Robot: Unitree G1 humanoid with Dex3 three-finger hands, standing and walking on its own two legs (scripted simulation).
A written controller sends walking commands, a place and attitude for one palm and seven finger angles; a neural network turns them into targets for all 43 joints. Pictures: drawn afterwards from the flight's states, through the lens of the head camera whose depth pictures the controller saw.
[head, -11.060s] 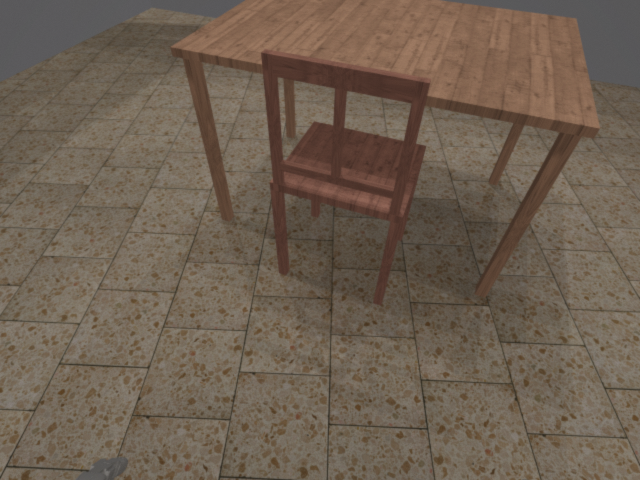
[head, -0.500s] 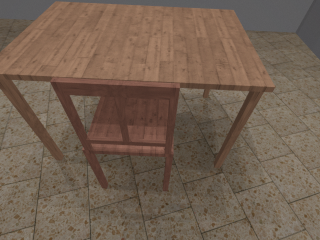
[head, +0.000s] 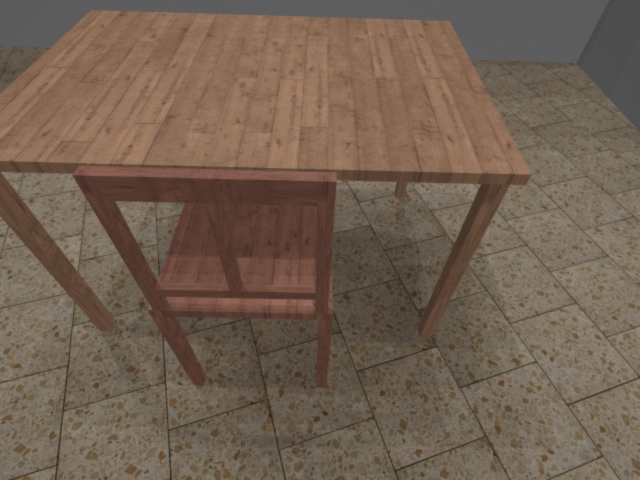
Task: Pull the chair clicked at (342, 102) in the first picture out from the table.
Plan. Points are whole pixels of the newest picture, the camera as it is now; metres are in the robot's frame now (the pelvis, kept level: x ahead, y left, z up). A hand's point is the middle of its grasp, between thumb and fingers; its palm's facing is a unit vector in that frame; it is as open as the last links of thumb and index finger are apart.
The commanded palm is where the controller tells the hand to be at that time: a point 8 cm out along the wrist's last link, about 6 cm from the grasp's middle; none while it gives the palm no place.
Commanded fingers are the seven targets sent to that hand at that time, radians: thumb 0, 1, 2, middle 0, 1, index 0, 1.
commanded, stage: look again from close up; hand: left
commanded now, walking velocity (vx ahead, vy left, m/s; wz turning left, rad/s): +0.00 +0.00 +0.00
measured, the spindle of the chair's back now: (226, 249) +0.51 +0.20 -0.09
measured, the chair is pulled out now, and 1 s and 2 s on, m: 0.00 0.00 0.00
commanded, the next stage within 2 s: shuffle to correct the standing spot in 0.32 s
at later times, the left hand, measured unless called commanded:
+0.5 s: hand out of the picture +0.00 +0.16 -0.18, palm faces +0.01 -0.99 -0.17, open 7.4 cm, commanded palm none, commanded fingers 0.00 0.90 0.90 -0.20 -0.30 -0.20 -0.30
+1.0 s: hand out of the picture +0.07 +0.16 -0.17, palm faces +0.06 -0.98 -0.20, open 7.4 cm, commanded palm none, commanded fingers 0.00 0.90 0.90 -0.20 -0.30 -0.20 -0.30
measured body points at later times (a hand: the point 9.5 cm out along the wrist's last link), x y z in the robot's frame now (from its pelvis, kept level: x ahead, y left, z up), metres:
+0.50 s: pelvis +0.02 +0.00 +0.00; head +0.03 +0.00 +0.45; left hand +0.00 +0.21 -0.16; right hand +0.02 -0.22 -0.16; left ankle +0.03 +0.08 -0.74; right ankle -0.01 -0.13 -0.74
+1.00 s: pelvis +0.09 +0.00 +0.00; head +0.11 -0.01 +0.45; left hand +0.07 +0.21 -0.16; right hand +0.08 -0.22 -0.16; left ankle +0.03 +0.08 -0.73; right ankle -0.01 -0.12 -0.72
